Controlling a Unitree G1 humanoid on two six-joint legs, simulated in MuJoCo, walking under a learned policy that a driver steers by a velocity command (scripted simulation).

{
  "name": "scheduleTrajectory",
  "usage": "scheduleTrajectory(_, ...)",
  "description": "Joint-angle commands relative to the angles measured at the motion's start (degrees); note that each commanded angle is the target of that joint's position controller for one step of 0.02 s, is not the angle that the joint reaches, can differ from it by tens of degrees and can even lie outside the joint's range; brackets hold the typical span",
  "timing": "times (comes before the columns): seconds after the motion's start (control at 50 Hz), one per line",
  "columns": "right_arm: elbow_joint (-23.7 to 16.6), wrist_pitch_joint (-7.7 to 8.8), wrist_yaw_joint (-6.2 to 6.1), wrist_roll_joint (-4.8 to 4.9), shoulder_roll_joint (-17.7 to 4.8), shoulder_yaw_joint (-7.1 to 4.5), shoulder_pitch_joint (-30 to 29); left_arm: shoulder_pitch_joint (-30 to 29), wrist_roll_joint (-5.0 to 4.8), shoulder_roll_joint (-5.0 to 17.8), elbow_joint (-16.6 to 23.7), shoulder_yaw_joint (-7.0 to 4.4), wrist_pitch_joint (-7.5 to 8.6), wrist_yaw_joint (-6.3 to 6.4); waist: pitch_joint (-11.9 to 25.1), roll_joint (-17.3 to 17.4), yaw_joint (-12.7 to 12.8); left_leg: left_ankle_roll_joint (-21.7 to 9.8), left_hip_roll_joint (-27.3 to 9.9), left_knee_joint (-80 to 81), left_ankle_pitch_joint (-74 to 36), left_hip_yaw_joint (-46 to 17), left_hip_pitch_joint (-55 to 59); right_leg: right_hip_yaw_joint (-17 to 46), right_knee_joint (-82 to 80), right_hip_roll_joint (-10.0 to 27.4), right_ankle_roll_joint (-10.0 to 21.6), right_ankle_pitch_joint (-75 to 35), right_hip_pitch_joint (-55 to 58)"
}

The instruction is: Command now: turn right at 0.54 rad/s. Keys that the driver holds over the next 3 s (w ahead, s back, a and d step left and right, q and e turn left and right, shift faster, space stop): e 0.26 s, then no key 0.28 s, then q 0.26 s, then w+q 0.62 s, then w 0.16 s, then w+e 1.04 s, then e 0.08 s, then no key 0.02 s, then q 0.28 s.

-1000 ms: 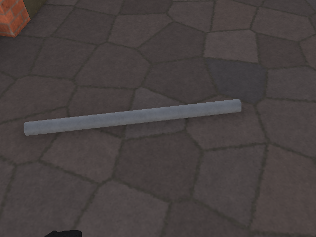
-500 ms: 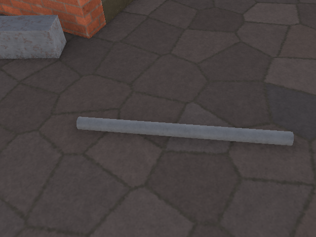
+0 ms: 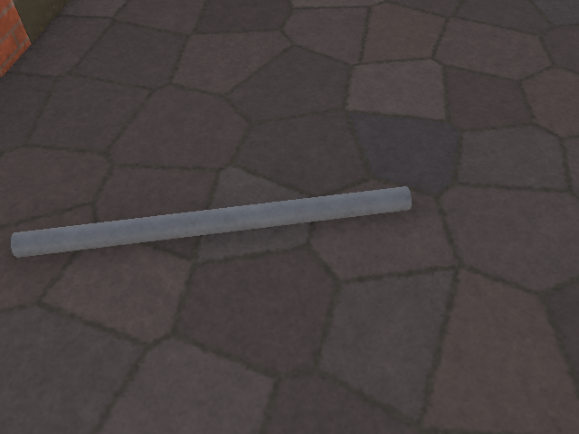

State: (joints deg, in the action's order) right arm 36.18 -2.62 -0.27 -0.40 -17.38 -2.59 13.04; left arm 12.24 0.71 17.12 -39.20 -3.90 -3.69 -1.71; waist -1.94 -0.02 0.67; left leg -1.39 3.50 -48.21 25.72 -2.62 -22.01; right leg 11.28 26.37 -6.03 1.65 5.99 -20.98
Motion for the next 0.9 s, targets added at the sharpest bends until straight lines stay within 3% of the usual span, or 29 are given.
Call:
scheduleTrajectory(0.02,-3.74,1.28,-1.07,0.57,-3.67,-0.62,3.86,-1.99,0.04,8.68,3.49,-2.66,0.23,-0.25,5.77,-11.44,-1.0,-1.49,1.79,10.93,0.58,0.57,6.36,17.54,-11.27,12.24,8.36,14.84,2.7)
scheduleTrajectory(0.04,-3.26,1.64,-1.49,-0.15,-4.25,-0.82,5.96,-3.67,-0.52,9.72,3.91,-3.3,0.39,0.27,5.72,-11.17,-1.9,-2.34,2.06,17.11,-2.53,0.7,10.12,17.64,-10.77,11.24,7.06,17.37,0.88)
scheduleTrajectory(0.06,-2.07,2.35,-2.29,-0.59,-3.39,-0.6,8.6,-5.2,-1.23,8.78,4.02,-3.51,0.29,1.13,5.06,-10.57,-3.34,-2.62,1.82,24.93,-8.72,1.2,15.57,15.76,-9.29,8.05,4.0,20.77,-2.79)
scheduleTrajectory(0.08,-2.22,2.72,-2.75,-1.36,-6.91,-1.37,8.97,-4.64,-1.74,6.38,4.64,-3.21,0.83,1.63,4.22,-3.32,-3.11,-4.18,-6.17,32.54,0.38,-8.34,18.05,10.53,-1.88,3.0,0.9,25.88,-7.89)
scheduleTrajectory(0.1,-4.68,2.76,-2.76,-1.86,-13.04,-2.62,4.56,-4.41,-1.98,3.25,6.44,-2.76,1.4,1.92,2.92,12.13,-1.91,-8.53,-22.72,39.58,14.78,-29.22,15.88,-1.86,13.01,-6.35,-1.33,26.83,-15.88)
scheduleTrajectory(0.12,-5.55,2.79,-2.62,-2.5,-12.07,-2.7,0.31,-6.53,0.84,7.18,5.5,-3.55,1.91,2.51,-0.98,8.62,-1.94,-10.94,-24.75,40.29,12.07,-29.08,6.85,-2.95,22.71,-1.61,-2.37,23.38,-16.33)
scheduleTrajectory(0.14,-5.93,3.29,-2.52,-2.22,-8.45,-1.61,-1.89,-5.63,1.03,8.63,4.17,-4.4,1.98,2.06,-1.41,5.2,0.11,-9.89,-20.9,38.68,6.37,-23.25,3.13,-2.12,28.59,-0.65,-2.4,19.78,-11.57)
scheduleTrajectory(0.16,-5.94,3.68,-2.5,-1.91,-6.79,-1.04,-4.54,-3.08,0.64,7.68,2.77,-4.38,1.89,1.75,-1.52,5.12,2.51,-8.12,-17.48,37.61,-0.87,-16.94,1.37,-2.72,32.95,-0.44,-2.38,16.85,-8.96)
scheduleTrajectory(0.2,-6.27,4.42,-2.29,-1.59,-5.55,-0.76,-5.01,1.11,0.21,7.64,0.87,-4.25,1.16,0.72,0.44,7.27,2.91,-8.41,-14.89,36.09,-9.92,-9.95,5.38,-4.79,40.85,0.35,-2.77,14.57,-8.88)
scheduleTrajectory(0.22,-6.24,4.69,-2.14,-1.47,-4.91,-0.66,-3.69,0.45,0.18,7.36,0.99,-4.04,0.87,0.31,1.14,6.36,1.99,-8.94,-15.05,35.32,-13.01,-8.42,8.27,-5.61,41.97,1.08,-3.14,14.1,-10.14)
scheduleTrajectory(0.28,-5.28,4.82,-2.03,-1.32,-4.64,-1.04,2.42,-4.66,0.27,6.35,2.35,-3.24,0.79,-0.08,1.69,6.02,-2.57,-10.44,-16.63,32.59,-22.52,-7.11,18.87,-5.81,37.83,2.11,-4.49,15.46,-14.91)
scheduleTrajectory(0.34,-3.88,5.01,-2.02,-1.07,-5.37,-1.74,5.88,-6.32,0.02,5.44,2.58,-2.74,0.5,0.43,3.12,7.59,-4.24,-11.32,-18.26,29.73,-33.8,-6.56,24.59,-5.09,32.28,1.47,-4.8,18.65,-14.01)
scheduleTrajectory(0.44,-3.38,4.92,-1.06,-1.18,-4.95,-1.83,3.66,-6.73,-0.64,3.25,2.48,-1.37,0.32,1.03,3.84,10.15,-3.36,-11.19,-17.3,26.87,-39.57,-2.58,19.57,-9.16,17.88,2.47,-3.6,22.85,-2.6)
scheduleTrajectory(0.46,-2.93,4.82,-0.79,-0.95,-5.15,-1.9,3.49,-6.04,-0.61,2.21,2.05,-0.82,0.53,1.17,4.31,11.25,-3.09,-11.11,-16.82,26.49,-39.92,-2.17,18.25,-10.36,13.7,2.2,-3.06,22.41,0.46)
scheduleTrajectory(0.48,-2.63,4.21,-0.85,-0.36,-4.82,-1.98,3.01,-5.96,-1.28,1.86,2.13,-0.57,0.71,1.08,4.75,12.51,-3.03,-10.74,-16.48,26.28,-41.47,-2.26,18.27,-11.18,9.27,2.38,-2.56,22.27,2.78)
scheduleTrajectory(0.5,-2.22,3.77,-0.78,-0.02,-4.69,-1.92,2.36,-4.15,-1.15,1.33,1.47,-0.3,0.97,1.18,4.82,11.85,-1.59,-9.77,-15.88,24.67,-43.38,-1.54,17.28,-12.11,2.22,2.44,-1.84,16.77,6.42)
scheduleTrajectory(0.52,-1.68,3.44,-0.75,0.62,-4.27,-1.76,1.79,-1.57,-0.41,0.62,0.57,0.13,1.58,1.36,4.99,10.03,0.38,-7.39,-15.24,22.96,-43.74,-0.32,14.22,-11.6,-8.64,3.46,-0.97,5.26,12.83)
scheduleTrajectory(0.54,-1.36,3.58,-0.85,0.99,-2.95,-1.43,2.74,-0.42,0.98,2.73,-0.05,-0.02,2.37,1.72,6.37,6.47,0.38,-3.96,-14.61,21.46,-39.9,0.31,9.39,-5.72,-12.38,7.34,0.1,-2.28,20.41)
scheduleTrajectory(0.56,-2.87,3.76,-0.6,0.9,1.03,-0.24,4.71,1.37,2.35,6.78,0.33,-0.25,3.24,2.32,9.62,-5.56,-0.87,-0.99,-11.63,15.58,-22.34,2.91,2.85,8.96,-13.98,21.14,2.26,-10.31,27.62)
scheduleTrajectory(0.58,-1.38,2.82,-0.91,0.4,2.82,0.54,6.07,-4.31,0.2,5.51,0.12,0.51,3.61,3.06,3.7,-11.24,-2.9,-0.05,-6.65,22.36,-1.81,4.45,6.25,7.75,-10.42,23.58,7.85,-15.73,14.8)
scheduleTrajectory(0.6,-0.34,2.19,-1.07,-0.13,0.62,-0.02,5.0,-7.02,-0.35,1.86,0.65,1.43,3.8,3.05,2.48,-9.38,-2.89,-0.26,-7.24,24.68,-4.42,3.23,9.92,3.92,-9.21,19.86,7.57,-9.53,12.98)
scheduleTrajectory(0.62,-0.12,2.44,-0.82,-0.17,-0.44,-0.34,2.53,-8.85,-0.55,1.03,0.81,1.82,3.97,3.17,1.49,-8.34,-2.79,-0.45,-6.57,26.95,-11.31,2.91,10.73,1.1,-9.16,16.59,5.05,-4.55,12.58)
scheduleTrajectory(0.66,0.18,3.58,-0.12,-0.26,-4.19,-1.57,1.63,-5.99,-0.16,4.55,-0.33,0.4,4.04,4.11,2.08,-8.29,-0.81,-0.68,-5.95,23.62,-19.56,2.69,9.92,-2.92,-7.45,12.5,2.77,-4.53,15.03)
scheduleTrajectory(0.72,0.1,3.47,-0.31,0.06,-1.38,-0.97,2.31,-3.0,-0.13,5.27,-1.25,-0.41,3.96,4.52,3.76,-5.06,0.1,-0.72,-3.96,18.08,-15.8,4.0,5.04,-3.8,-3.94,15.56,5.23,-12.72,17.85)
scheduleTrajectory(0.8,-1.23,2.35,-0.24,-0.96,-0.51,-1.27,2.24,-3.55,-0.36,4.92,-0.57,-0.64,3.47,4.68,1.72,-8.2,-0.12,-1.06,-2.44,10.42,-4.96,4.86,1.56,-2.46,-4.29,20.66,9.28,-9.97,13.23)
scheduleTrajectory(0.82,-1.43,2.22,0.21,-1.24,-0.52,-1.44,3.04,-3.67,-0.14,5.16,-0.3,-0.79,3.43,4.54,2.33,-9.26,-0.19,-1.77,-1.95,9.09,0.42,5.79,1.47,-1.74,-5.28,21.26,9.9,-0.16,12.4)
scheduleTrajectory(0.86,-2.66,2.28,1.79,-1.58,-0.89,-1.71,1.86,-3.86,0.31,6.06,0.15,-1.25,3.72,4.12,-0.52,-8.62,-0.61,-4.0,-3.13,9.71,3.18,4.77,2.76,0.36,-8.23,22.22,10.43,26.53,6.54)
scheduleTrajectory(0.9,-0.49,3.06,2.73,-0.86,-1.72,-2.27,8.06,-9.27,0.19,5.95,2.18,-1.24,3.87,3.5,-3.26,-3.56,-5.17,-7.02,-2.56,16.75,3.62,2.37,11.84,-4.93,-5.57,18.08,7.05,37.76,-4.01)
